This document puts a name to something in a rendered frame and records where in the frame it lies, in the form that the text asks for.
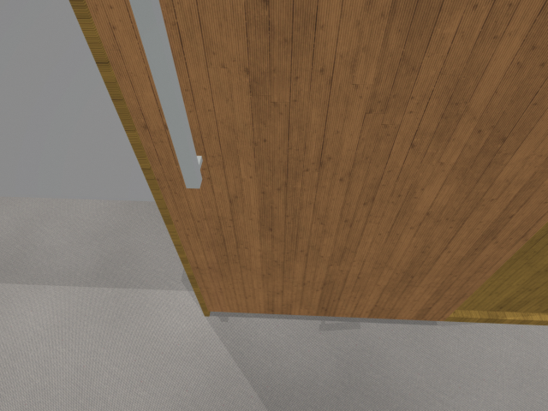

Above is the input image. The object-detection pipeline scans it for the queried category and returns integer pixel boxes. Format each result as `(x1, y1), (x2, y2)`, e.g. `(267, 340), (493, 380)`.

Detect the handle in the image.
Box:
(129, 0), (203, 188)

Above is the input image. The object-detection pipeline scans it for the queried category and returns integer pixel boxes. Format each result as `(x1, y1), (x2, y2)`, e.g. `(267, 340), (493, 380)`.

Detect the wardrobe door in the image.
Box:
(457, 222), (548, 313)
(86, 0), (548, 321)

